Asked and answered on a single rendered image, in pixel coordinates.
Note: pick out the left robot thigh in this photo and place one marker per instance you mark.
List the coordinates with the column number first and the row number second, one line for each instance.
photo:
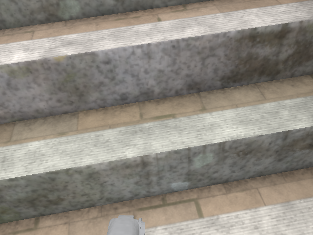
column 127, row 225

